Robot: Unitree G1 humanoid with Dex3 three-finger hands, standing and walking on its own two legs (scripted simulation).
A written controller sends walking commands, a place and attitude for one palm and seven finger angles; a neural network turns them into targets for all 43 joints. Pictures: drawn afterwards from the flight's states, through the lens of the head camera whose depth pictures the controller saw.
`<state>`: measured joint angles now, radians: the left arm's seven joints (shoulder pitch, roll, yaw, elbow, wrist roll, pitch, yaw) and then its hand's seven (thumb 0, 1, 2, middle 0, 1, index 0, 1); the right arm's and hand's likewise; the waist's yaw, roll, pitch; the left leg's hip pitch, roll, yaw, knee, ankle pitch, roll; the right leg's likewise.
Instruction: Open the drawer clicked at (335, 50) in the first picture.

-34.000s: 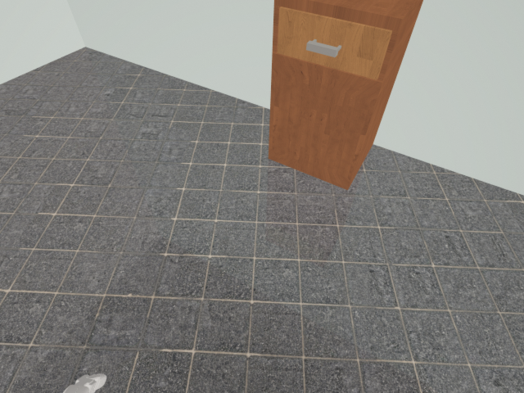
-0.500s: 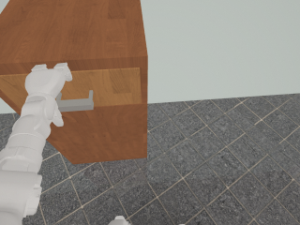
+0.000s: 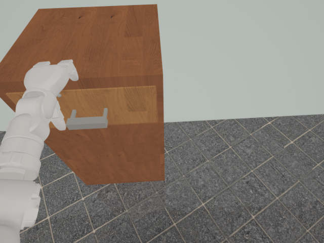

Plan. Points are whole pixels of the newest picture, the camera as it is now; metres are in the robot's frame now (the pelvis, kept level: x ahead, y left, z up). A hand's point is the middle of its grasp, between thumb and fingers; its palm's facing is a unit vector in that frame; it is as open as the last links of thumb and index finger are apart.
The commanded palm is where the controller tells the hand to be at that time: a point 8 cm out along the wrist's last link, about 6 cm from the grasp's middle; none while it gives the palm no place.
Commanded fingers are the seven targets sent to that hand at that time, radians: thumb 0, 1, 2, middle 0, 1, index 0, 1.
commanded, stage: lift the hand off the handle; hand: left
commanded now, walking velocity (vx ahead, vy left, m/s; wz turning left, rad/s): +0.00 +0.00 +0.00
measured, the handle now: (88, 117) +0.49 +0.25 -0.03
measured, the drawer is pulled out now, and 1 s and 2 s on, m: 0.00 0.00 0.00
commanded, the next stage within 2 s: draw the hand back to the body in 0.04 s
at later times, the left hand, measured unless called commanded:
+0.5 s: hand (51, 117) +0.39 +0.26 +0.11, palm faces +0.03 -0.05 -1.00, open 13.8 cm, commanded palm +0.35 +0.27 +0.18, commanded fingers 0.00 -0.50 0.30 -0.30 -1.20 -0.30 -1.20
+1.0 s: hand (38, 139) +0.29 +0.23 +0.17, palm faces +0.37 -0.88 -0.28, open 13.1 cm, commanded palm +0.23 +0.27 +0.19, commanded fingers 0.00 -0.01 0.51 -0.26 -0.88 -0.26 -0.88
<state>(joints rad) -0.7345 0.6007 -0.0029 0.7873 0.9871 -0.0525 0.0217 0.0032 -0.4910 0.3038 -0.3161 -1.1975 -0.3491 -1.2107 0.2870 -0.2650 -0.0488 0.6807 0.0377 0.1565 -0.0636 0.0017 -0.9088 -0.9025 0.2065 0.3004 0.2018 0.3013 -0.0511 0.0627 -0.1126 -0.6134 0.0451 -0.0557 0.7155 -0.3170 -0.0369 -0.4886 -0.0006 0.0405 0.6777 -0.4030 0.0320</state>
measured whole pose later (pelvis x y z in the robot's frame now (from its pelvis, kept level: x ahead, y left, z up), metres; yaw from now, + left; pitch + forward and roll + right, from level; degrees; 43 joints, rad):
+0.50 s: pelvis +0.00 +0.00 +0.01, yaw +0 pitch +9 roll -1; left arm -0.37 0.55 0.02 0.38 0.93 0.00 0.05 0.00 -0.49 0.30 -0.32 -1.20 -0.32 -1.20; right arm 0.24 -0.26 -0.05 0.66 0.04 0.15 -0.05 0.01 -0.91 -0.90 0.20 0.30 0.20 0.30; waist -0.01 0.08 -0.09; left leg -0.50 0.03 -0.04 0.64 -0.29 -0.03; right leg -0.39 -0.02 0.05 0.61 -0.38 0.04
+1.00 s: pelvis +0.01 -0.01 +0.03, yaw +1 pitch -2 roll +0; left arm 0.04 0.31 0.23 -0.09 -0.04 -0.03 0.08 0.00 -0.31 0.38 -0.30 -1.08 -0.31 -1.08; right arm 0.13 -0.20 0.06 0.60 0.00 -0.05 -0.12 0.01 -0.91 -0.90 0.21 0.30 0.20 0.30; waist 0.05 0.04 0.02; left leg -0.18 0.04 -0.06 0.43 -0.22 -0.06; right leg -0.06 -0.01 0.02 0.41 -0.31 0.01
